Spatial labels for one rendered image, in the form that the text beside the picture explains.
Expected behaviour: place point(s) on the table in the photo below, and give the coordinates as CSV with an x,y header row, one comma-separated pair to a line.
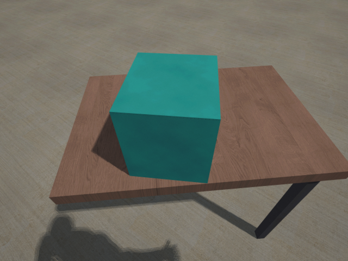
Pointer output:
x,y
266,137

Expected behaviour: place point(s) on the carton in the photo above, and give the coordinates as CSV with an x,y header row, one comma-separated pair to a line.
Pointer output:
x,y
167,116

